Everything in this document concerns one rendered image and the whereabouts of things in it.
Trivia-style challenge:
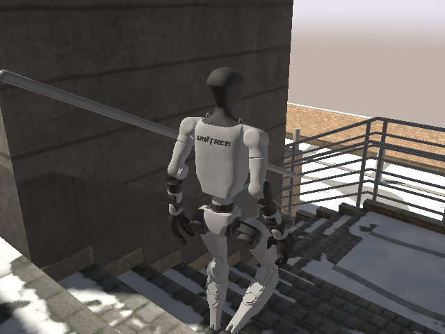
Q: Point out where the stairs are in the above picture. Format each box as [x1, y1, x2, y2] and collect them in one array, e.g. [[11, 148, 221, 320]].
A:
[[57, 262, 441, 334], [279, 212, 352, 266]]

